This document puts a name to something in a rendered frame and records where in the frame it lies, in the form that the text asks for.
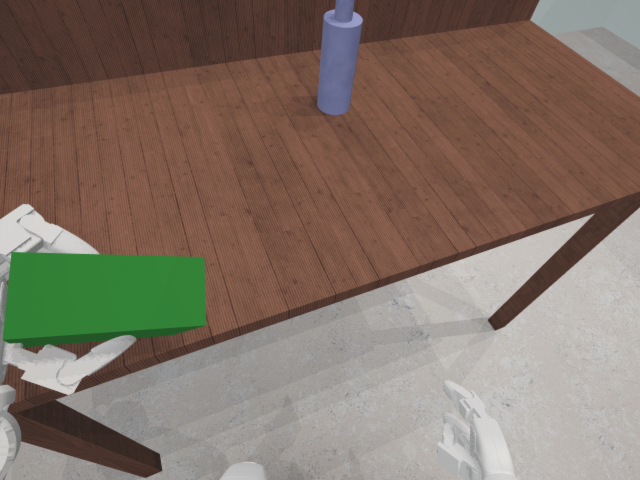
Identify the left robot hand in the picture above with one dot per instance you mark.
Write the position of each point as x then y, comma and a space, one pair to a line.
25, 230

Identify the table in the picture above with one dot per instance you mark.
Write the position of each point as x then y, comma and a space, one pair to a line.
191, 128

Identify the left robot forearm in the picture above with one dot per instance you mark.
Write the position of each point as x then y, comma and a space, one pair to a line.
10, 433

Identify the sponge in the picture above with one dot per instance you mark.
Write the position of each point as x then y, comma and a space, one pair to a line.
62, 298

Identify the right robot hand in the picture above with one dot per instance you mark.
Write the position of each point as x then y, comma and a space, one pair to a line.
482, 449

